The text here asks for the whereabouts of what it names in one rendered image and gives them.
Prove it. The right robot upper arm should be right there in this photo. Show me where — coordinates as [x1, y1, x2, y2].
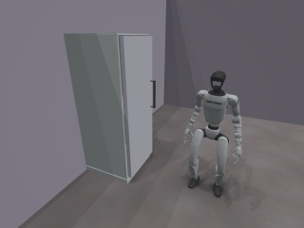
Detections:
[194, 89, 207, 113]

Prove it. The left robot upper arm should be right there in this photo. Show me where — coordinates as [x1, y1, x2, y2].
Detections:
[227, 94, 240, 124]

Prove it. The left robot foot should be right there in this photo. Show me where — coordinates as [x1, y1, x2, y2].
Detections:
[214, 181, 221, 198]

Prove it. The robot right hand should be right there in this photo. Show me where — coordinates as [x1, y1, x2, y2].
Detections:
[183, 127, 193, 143]

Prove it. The robot left hand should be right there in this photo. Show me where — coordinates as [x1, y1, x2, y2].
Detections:
[231, 145, 242, 165]

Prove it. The fridge door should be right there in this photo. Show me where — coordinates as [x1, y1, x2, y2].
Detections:
[119, 36, 153, 178]

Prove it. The handle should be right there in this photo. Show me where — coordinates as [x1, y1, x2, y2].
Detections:
[150, 80, 156, 108]

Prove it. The robot right forearm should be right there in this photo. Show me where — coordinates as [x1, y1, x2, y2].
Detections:
[187, 108, 199, 129]

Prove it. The robot right shin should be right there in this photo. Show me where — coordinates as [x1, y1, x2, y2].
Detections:
[188, 162, 199, 179]

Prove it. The robot left forearm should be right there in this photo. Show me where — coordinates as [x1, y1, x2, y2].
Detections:
[234, 116, 242, 146]

